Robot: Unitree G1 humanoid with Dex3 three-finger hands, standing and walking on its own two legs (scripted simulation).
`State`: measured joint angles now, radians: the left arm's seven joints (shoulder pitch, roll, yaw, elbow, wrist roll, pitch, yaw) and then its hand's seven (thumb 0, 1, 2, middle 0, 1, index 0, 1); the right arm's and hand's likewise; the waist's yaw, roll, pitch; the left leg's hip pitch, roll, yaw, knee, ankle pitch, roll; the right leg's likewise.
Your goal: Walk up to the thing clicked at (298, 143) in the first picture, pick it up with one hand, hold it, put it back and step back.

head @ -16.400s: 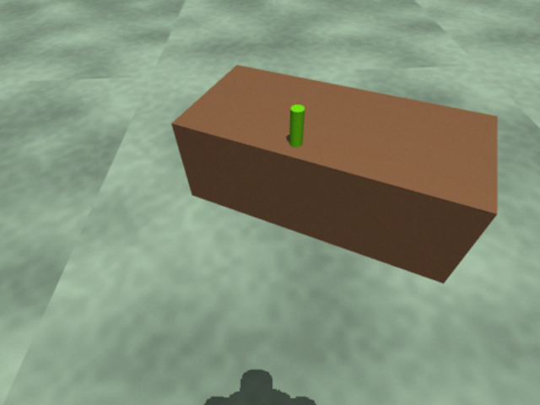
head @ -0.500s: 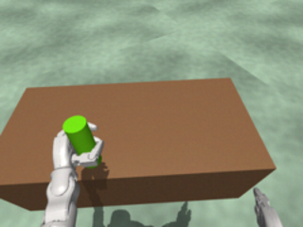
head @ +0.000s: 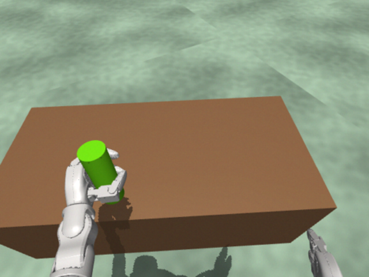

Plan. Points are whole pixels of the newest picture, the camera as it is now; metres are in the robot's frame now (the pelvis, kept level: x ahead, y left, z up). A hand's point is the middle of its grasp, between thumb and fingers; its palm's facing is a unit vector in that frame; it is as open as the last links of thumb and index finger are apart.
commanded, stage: hold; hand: left
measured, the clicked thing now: (103, 175) +0.33 +0.18 +0.07
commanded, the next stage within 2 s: crouch in 1.08 s
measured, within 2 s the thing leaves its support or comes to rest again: neither
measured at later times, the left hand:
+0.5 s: hand (114, 177) +0.33 +0.16 +0.05, palm faces +0.16 -0.99 +0.01, open 7.2 cm
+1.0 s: hand (111, 175) +0.33 +0.17 +0.06, palm faces +0.16 -0.99 +0.00, open 7.2 cm
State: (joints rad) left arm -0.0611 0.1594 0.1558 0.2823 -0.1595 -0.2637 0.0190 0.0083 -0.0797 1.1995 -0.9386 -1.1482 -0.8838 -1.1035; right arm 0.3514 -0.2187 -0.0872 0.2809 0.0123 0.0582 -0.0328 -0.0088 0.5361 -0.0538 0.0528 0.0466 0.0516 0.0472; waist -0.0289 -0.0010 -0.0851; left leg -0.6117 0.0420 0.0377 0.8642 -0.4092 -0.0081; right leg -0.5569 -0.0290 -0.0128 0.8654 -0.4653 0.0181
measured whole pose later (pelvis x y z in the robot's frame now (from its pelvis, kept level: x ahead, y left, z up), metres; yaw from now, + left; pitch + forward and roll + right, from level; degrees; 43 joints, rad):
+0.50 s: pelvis +0.00 +0.00 +0.00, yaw +0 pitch +9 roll +0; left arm -0.06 0.15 0.15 0.30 -0.15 -0.26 0.01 0.01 -0.08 1.20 -0.94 -1.15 -0.88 -1.11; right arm 0.36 -0.22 -0.09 0.26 0.01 0.06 -0.02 -0.01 0.54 -0.05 0.05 0.05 0.05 0.05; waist -0.03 0.00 -0.08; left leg -0.61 0.04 0.03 0.86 -0.41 -0.01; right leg -0.56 -0.03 -0.02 0.86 -0.46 0.02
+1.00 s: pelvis +0.00 +0.00 +0.00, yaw +0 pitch +9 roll +0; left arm -0.05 0.15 0.14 0.26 -0.15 -0.26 0.02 0.01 -0.07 1.19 -0.93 -1.16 -0.87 -1.12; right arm 0.36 -0.22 -0.09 0.27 0.01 0.07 -0.03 -0.01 0.54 -0.05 0.05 0.05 0.05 0.05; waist -0.03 0.00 -0.08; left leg -0.60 0.04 0.03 0.86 -0.41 -0.01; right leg -0.54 -0.03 -0.02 0.86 -0.47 0.02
